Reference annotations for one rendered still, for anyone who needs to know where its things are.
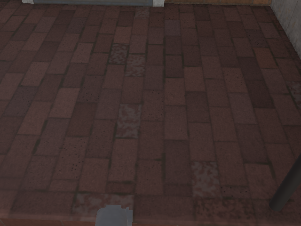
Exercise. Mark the robot left thigh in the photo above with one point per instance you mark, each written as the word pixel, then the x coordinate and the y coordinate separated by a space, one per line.
pixel 114 215

